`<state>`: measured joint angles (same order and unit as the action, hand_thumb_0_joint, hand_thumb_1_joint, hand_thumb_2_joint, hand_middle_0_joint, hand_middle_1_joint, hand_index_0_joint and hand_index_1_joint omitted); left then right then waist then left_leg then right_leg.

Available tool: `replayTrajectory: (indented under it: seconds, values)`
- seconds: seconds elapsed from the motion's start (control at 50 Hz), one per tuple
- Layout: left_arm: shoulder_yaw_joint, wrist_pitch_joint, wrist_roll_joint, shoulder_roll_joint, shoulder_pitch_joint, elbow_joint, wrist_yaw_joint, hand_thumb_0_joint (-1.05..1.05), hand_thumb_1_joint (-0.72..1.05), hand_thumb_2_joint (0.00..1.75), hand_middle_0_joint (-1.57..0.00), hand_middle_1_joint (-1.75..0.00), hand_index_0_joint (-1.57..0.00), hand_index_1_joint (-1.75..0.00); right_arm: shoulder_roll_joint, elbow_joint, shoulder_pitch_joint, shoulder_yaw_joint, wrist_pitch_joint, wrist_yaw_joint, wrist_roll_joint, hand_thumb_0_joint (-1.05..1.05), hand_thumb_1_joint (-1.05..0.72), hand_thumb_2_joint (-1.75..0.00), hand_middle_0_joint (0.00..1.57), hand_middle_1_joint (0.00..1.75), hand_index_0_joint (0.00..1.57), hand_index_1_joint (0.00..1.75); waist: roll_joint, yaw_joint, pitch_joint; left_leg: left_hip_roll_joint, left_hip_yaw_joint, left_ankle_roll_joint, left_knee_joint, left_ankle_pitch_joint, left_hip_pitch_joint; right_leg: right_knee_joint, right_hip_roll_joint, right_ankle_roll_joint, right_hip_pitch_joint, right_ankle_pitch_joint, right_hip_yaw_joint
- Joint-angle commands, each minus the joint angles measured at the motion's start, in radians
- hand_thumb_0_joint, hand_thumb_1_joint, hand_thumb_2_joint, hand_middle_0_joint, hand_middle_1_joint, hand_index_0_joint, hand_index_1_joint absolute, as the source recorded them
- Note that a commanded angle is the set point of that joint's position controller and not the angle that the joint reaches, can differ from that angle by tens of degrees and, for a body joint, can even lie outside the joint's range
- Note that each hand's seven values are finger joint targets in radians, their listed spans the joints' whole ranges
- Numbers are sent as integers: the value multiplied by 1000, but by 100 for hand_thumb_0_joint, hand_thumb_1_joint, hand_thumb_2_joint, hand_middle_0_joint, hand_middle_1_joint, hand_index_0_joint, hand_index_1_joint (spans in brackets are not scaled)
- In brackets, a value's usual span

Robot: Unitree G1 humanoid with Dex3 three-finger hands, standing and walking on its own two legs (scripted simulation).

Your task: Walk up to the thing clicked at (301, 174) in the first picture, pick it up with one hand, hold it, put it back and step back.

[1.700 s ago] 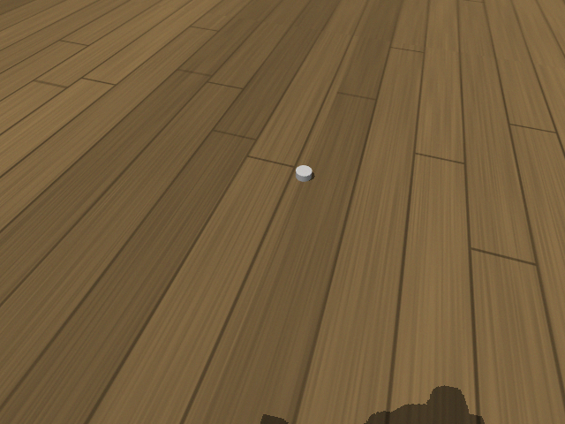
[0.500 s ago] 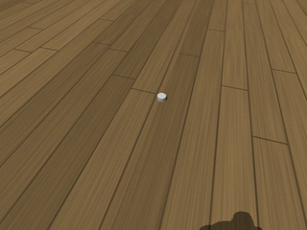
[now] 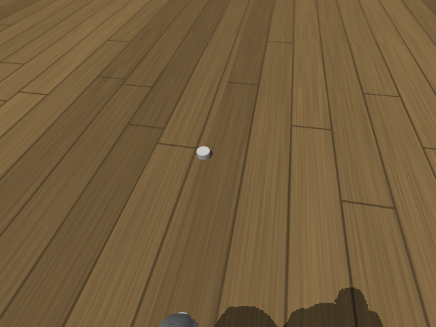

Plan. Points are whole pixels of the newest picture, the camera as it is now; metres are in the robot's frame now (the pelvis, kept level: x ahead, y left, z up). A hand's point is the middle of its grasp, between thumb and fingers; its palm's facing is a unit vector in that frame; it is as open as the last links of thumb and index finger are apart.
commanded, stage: walk up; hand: left
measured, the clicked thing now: (203, 153) +1.23 +0.22 -0.76
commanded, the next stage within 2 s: none
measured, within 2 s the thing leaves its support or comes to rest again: neither
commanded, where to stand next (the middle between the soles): +0.81 +0.03 m, yaw -3 degrees
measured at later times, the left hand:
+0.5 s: hand (115, 236) +0.34 +0.30 -0.13, palm faces -0.15 -0.91 -0.38, open 7.4 cm
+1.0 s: hand (127, 196) +0.47 +0.31 -0.16, palm faces -0.07 -0.92 -0.39, open 7.4 cm
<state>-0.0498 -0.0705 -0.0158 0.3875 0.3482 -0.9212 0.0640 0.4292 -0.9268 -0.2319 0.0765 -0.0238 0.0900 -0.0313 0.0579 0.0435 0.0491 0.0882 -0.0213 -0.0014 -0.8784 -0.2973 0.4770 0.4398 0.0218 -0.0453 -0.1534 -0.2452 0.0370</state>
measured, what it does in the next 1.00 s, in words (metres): walks ahead: left foot, then right foot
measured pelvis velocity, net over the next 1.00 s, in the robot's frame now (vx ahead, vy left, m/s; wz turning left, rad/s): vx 0.44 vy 0.03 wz -0.05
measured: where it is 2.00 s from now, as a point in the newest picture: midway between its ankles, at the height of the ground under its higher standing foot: (227, 219)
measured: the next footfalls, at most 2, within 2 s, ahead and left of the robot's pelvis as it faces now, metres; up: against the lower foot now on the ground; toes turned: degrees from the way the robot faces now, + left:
left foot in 0.18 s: +0.24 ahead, +0.16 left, +0.00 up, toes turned +4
right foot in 0.58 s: +0.42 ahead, -0.13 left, +0.00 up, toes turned -7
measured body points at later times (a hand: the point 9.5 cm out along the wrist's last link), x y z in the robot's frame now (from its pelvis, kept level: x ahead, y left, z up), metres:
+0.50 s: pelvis +0.23 +0.02 +0.00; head +0.25 +0.02 +0.44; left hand +0.34 +0.34 -0.11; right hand +0.25 -0.30 -0.11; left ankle +0.20 +0.15 -0.74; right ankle +0.34 -0.12 -0.71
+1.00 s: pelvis +0.44 +0.03 -0.02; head +0.46 +0.04 +0.43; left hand +0.48 +0.36 -0.13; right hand +0.52 -0.30 -0.12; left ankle +0.54 +0.15 -0.74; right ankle +0.38 -0.12 -0.74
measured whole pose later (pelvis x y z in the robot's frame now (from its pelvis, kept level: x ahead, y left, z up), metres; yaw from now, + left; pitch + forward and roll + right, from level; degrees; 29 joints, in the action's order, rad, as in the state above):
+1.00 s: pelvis +0.44 +0.03 -0.02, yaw -3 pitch -2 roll -1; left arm -0.04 -0.08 -0.01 0.45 0.38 -0.87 0.04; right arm 0.43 -0.86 -0.27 0.08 -0.06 0.09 -0.02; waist 0.00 0.04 0.06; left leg 0.06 -0.06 0.01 -0.61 -0.18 0.40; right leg 0.66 -0.08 0.00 -0.18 -0.43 0.05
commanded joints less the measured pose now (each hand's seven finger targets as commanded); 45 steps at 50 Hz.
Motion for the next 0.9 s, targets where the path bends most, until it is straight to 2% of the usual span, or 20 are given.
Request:
replayTrajectory:
  seconds: [0.0,0.08,0.14,0.16,0.18,0.2,0.26,0.3,0.4,0.46,0.52,0.54,0.56,0.58,0.6,0.64,0.68,0.7,0.82,0.88]
  values:
    - [-92,-36,7,313,-2,104,-21,0,90,90,-20,-30,-20,-30,181,119,104,48,-32,-4,-9,0,-90,-90,20,30,20,30,-137,15,61,32,11,-10,172,61,56,-255,-246,-159,-30,-255,-260]
    - [-85,-34,5,320,-8,124,-22,0,90,90,-20,-30,-20,-30,164,141,120,51,-53,-7,-3,0,-90,-90,20,30,20,30,-138,8,45,12,-10,4,274,101,-54,-175,-256,-153,-32,-68,-224]
    - [-65,-30,8,286,-23,137,-28,0,90,90,-20,-30,-20,-30,191,96,-65,72,-69,-23,-2,0,-90,-90,20,30,20,30,-35,-102,-55,-62,-57,43,383,114,-406,135,-180,-95,-134,251,-106]
    - [-44,-27,16,226,7,145,-31,0,90,90,-20,-30,-20,-30,255,66,-209,97,-75,-36,-18,0,-90,-90,20,30,20,30,134,-161,-144,47,110,103,477,-53,-583,452,-88,-54,-249,238,-29]
    - [-28,-25,32,158,51,155,-35,0,90,90,-20,-30,-20,-30,331,91,-251,116,-81,-45,-25,0,-90,-90,20,30,20,30,282,-157,-162,306,592,198,606,-192,-720,663,75,5,-522,-197,-28]
    - [-48,-22,20,268,17,136,-50,0,90,90,-20,-30,-20,-30,348,104,-206,120,-77,-43,18,0,-90,-90,20,30,20,30,141,-148,-142,364,670,282,638,-272,-619,761,12,-16,-531,-293,-143]
    - [-46,-29,26,264,13,102,-38,0,90,90,-20,-30,-20,-30,242,146,-87,75,-73,-53,29,0,-90,-90,20,30,20,30,53,-83,-7,236,314,221,609,17,-437,700,-78,-5,-491,-134,-153]
    - [-45,-20,22,242,36,89,-23,0,90,90,-20,-30,-20,-30,231,151,-68,60,-81,-52,30,0,-90,-90,20,30,20,30,92,-58,5,207,187,214,622,137,-328,603,-93,18,-398,-105,-119]
    - [-45,-14,7,213,-83,130,7,0,90,90,-20,-30,-20,-30,250,172,-88,59,-84,-45,21,0,-90,-90,20,30,20,30,102,-77,20,195,93,249,625,147,-339,331,-123,38,-383,-29,-29]
    - [-55,-20,7,210,-97,119,10,0,90,90,-20,-30,-20,-30,252,186,-61,56,-80,-42,28,0,-90,-90,20,30,20,30,86,-55,8,169,51,203,572,136,-253,202,-94,23,-231,83,7]
    - [-79,-26,3,236,11,71,-1,0,90,90,-20,-30,-20,-30,220,200,-41,42,-66,-42,32,0,-90,-90,20,30,20,30,-34,20,-65,116,-11,146,340,141,-126,129,-29,3,82,125,54]
    - [-97,-31,3,274,95,58,-12,0,90,90,-20,-30,-20,-30,184,200,-70,26,-65,-42,29,0,-90,-90,20,30,20,30,-150,64,-114,56,-68,120,126,143,-62,80,-39,-20,220,16,19]
    - [-125,-40,-4,368,185,54,-28,0,90,90,-20,-30,-20,-30,116,217,-107,3,-66,-42,30,0,-90,-90,20,30,20,30,-374,96,-153,-62,-104,69,-184,-100,124,-51,-279,-92,323,-207,-369]
    - [-121,-43,12,422,156,85,-30,0,90,90,-20,-30,-20,-30,177,209,-100,17,-54,-49,29,0,-90,-90,20,30,20,30,-307,78,-129,-89,-13,47,-311,-249,220,-212,-470,-212,264,-365,-746]
    - [-108,-42,23,402,76,108,-33,0,90,90,-20,-30,-20,-30,235,183,-60,36,-42,-57,23,0,-90,-90,20,30,20,30,-171,51,-46,-18,79,42,-352,-220,206,-214,-482,-255,115,-423,-755]
    - [-94,-41,24,345,-5,127,-40,0,90,90,-20,-30,-20,-30,224,148,-85,33,-42,-51,39,0,-90,-90,20,30,20,30,-135,8,-3,18,100,49,-297,-107,192,-194,-373,-211,56,-297,-500]
    - [-82,-44,21,312,-35,127,-39,0,90,90,-20,-30,-20,-30,204,108,-146,35,-34,-42,30,0,-90,-90,20,30,20,30,-207,-31,10,31,84,32,-200,-46,93,-196,-297,-165,-61,-178,-329]
    - [-80,-47,15,311,-45,135,-37,0,90,90,-20,-30,-20,-30,199,98,-160,37,-31,-33,25,0,-90,-90,20,30,20,30,-219,-39,7,29,63,22,-153,-34,65,-191,-278,-171,-87,-131,-270]
    - [-89,-53,8,319,-2,145,-35,0,90,90,-20,-30,-20,-30,168,143,-19,42,-40,-9,9,0,-90,-90,20,30,20,30,-187,6,3,19,0,6,164,50,13,-158,-281,-177,-73,-94,-183]
    - [-85,-48,9,332,-33,155,-33,0,90,90,-20,-30,-20,-30,166,145,-12,45,-50,-5,13,0,-90,-90,20,30,20,30,-186,-16,-14,0,-26,16,234,102,-97,-124,-291,-160,-109,-96,-165]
